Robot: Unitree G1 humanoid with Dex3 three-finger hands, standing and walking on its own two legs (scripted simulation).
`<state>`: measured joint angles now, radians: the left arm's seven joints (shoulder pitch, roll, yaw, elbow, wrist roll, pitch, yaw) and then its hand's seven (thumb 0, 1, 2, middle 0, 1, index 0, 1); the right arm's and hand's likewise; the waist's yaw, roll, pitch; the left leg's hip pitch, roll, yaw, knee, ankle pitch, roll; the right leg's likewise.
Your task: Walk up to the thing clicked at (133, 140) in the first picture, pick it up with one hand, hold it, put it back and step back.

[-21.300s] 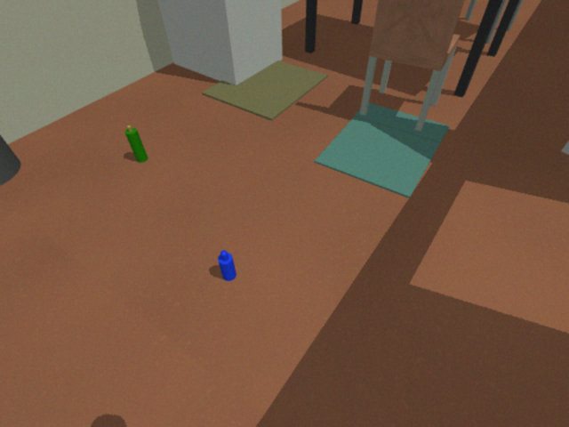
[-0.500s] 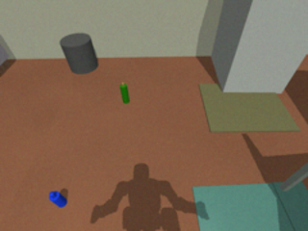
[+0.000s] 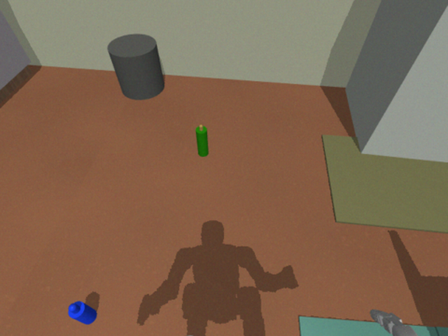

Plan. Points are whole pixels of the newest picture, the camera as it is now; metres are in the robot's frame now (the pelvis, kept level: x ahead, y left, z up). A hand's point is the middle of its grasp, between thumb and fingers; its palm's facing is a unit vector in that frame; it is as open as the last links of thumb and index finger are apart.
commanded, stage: walk up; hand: left
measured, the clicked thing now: (202, 139) +1.22 +0.15 -0.65
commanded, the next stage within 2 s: none
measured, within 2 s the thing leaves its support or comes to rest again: neither
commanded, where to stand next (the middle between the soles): +0.88 -0.04 m, yaw -1 degrees
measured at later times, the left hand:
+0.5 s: hand (140, 265) +0.28 +0.20 -0.10, palm faces +0.01 -0.90 -0.44, open 7.3 cm
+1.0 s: hand (151, 194) +0.49 +0.22 -0.14, palm faces -0.01 -0.95 -0.32, open 7.3 cm
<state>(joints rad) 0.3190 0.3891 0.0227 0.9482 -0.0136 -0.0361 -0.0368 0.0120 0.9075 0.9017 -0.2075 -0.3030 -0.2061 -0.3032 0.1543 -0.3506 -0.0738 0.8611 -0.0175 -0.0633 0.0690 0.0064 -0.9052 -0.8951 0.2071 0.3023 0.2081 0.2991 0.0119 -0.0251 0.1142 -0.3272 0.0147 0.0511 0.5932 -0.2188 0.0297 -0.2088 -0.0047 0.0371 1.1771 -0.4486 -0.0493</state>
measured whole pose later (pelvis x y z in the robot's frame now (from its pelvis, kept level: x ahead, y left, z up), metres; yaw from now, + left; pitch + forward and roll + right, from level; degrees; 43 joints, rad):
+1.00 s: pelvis +0.45 -0.04 +0.01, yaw +2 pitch -4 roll -1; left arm 0.33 0.42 0.03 0.85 -0.01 -0.05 -0.04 0.01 0.91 0.90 -0.21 -0.30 -0.21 -0.30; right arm 0.24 -0.36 -0.04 0.80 0.00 -0.08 0.04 0.01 -0.90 -0.90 0.21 0.30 0.21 0.30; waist 0.00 -0.05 0.10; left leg -0.23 0.02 0.07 0.51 -0.22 0.04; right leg -0.41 -0.02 0.06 1.11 -0.38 -0.04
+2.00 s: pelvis +0.75 -0.02 +0.01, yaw +0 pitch -3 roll -1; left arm 0.31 0.45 0.03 0.88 0.00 -0.05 -0.04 0.01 0.91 0.90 -0.21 -0.30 -0.21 -0.30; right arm 0.33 -0.37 -0.03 0.84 -0.01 -0.08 0.04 0.01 -0.90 -0.90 0.21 0.30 0.21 0.30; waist -0.02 -0.07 0.10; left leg -0.21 0.02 0.08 0.49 -0.23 0.04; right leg -0.46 -0.04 0.05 0.99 -0.32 -0.03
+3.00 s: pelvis +0.83 -0.04 +0.01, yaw -1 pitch -2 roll +0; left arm 0.19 0.37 0.00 1.07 0.00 -0.01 -0.03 0.01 0.91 0.90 -0.21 -0.30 -0.21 -0.30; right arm 0.18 -0.38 -0.01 1.02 -0.01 -0.04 0.00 0.01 -0.90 -0.90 0.21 0.30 0.21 0.30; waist 0.01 0.01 0.05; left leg -0.20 0.04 0.03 0.55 -0.31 -0.02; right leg -0.22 -0.03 -0.01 0.55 -0.29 0.01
